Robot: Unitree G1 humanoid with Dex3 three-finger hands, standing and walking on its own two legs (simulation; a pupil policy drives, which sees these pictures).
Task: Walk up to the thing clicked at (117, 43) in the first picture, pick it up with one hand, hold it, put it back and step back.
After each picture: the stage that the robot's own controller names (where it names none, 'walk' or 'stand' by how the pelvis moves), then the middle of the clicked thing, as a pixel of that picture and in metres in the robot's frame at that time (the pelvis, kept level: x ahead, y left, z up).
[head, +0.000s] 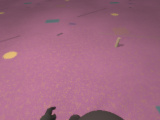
stand; (117, 42) +1.76 -0.56 -0.66
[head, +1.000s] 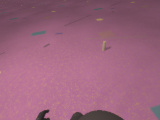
walk; (104, 46) +1.70 -0.10 -0.63
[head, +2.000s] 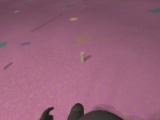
walk; (82, 57) +1.12 +0.28 -0.65
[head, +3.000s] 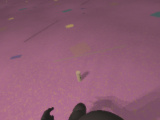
walk; (78, 76) +0.71 +0.29 -0.65
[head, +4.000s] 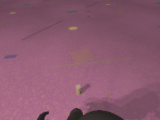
walk; (78, 90) +0.49 +0.20 -0.64
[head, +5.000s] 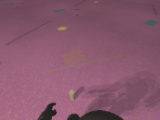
stand; (72, 95) +0.40 +0.24 -0.65
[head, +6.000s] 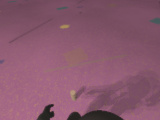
stand; (73, 95) +0.38 +0.23 -0.64
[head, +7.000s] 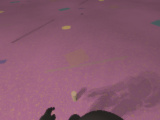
stand; (74, 96) +0.38 +0.22 -0.66
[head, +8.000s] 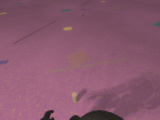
stand; (75, 97) +0.37 +0.21 -0.66
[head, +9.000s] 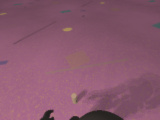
stand; (74, 98) +0.37 +0.21 -0.66
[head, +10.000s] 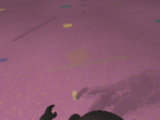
go down; (75, 96) +0.37 +0.21 -0.66
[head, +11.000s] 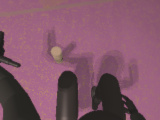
go down; (58, 56) +0.44 +0.26 -0.24
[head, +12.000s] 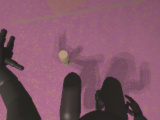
approach; (65, 59) +0.44 +0.25 -0.26
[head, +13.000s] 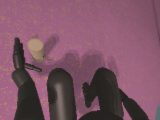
close in; (38, 53) +0.42 +0.30 -0.16
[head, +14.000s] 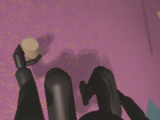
close; (32, 52) +0.42 +0.31 -0.16
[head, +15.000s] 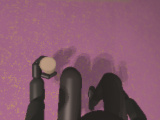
lift; (49, 68) +0.29 +0.29 -0.12
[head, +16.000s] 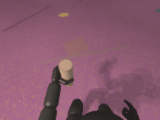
lift; (67, 75) +0.31 +0.18 +0.04
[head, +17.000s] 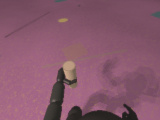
hold; (71, 76) +0.32 +0.15 +0.01
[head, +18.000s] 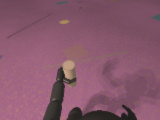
hold; (70, 75) +0.32 +0.16 +0.02
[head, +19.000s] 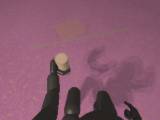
crouch; (64, 66) +0.38 +0.20 -0.04
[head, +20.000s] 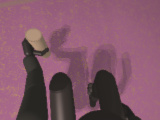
lower; (41, 46) +0.47 +0.29 -0.11
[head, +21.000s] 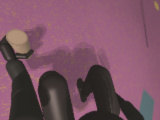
lower; (22, 47) +0.45 +0.31 -0.17
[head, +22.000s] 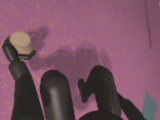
lower; (25, 48) +0.43 +0.32 -0.16
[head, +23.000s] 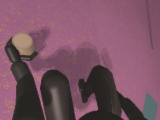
lower; (27, 49) +0.43 +0.31 -0.17
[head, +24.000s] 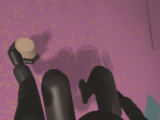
lower; (29, 53) +0.41 +0.31 -0.16
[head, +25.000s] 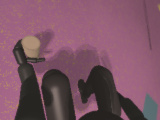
open; (32, 52) +0.42 +0.29 -0.16
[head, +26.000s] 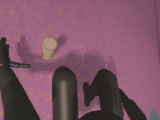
stand; (48, 51) +0.42 +0.27 -0.18
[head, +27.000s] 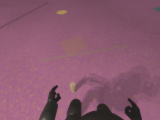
stand; (73, 88) +0.39 +0.19 -0.54
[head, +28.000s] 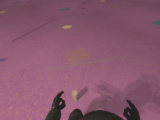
stand; (75, 96) +0.39 +0.19 -0.60
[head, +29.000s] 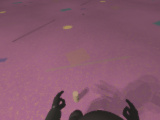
stand; (76, 97) +0.38 +0.19 -0.60
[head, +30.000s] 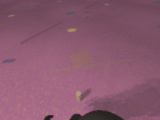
stand; (79, 96) +0.41 +0.18 -0.65
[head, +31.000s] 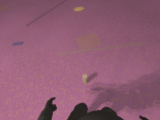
walk; (85, 79) +0.49 +0.14 -0.63
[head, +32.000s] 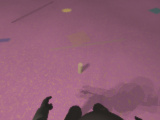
walk; (80, 68) +0.72 +0.15 -0.64
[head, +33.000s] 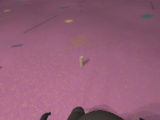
stand; (81, 61) +1.02 +0.26 -0.64
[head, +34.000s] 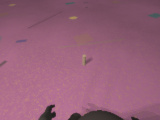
stand; (84, 60) +1.04 +0.18 -0.65
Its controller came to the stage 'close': yes
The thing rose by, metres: 0.67
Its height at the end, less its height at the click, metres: +0.00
